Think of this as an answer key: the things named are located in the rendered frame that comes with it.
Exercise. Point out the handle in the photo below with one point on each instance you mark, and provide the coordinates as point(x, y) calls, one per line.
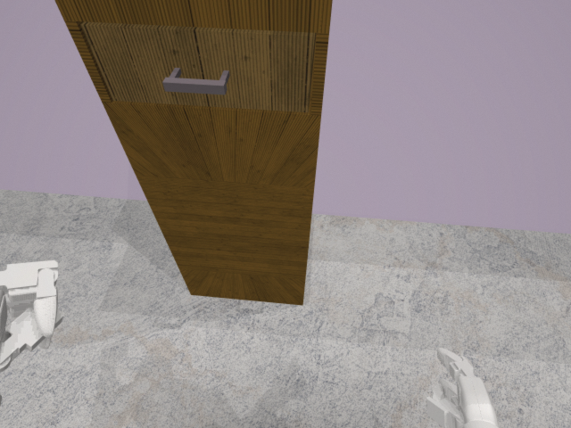
point(198, 86)

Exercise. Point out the drawer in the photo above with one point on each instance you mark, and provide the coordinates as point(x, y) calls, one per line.
point(269, 70)

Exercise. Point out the robot left hand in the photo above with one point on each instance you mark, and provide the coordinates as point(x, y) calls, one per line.
point(28, 291)

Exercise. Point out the robot right hand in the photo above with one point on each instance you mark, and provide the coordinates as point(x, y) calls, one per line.
point(468, 401)

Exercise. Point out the cabinet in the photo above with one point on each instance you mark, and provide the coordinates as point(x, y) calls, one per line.
point(231, 189)

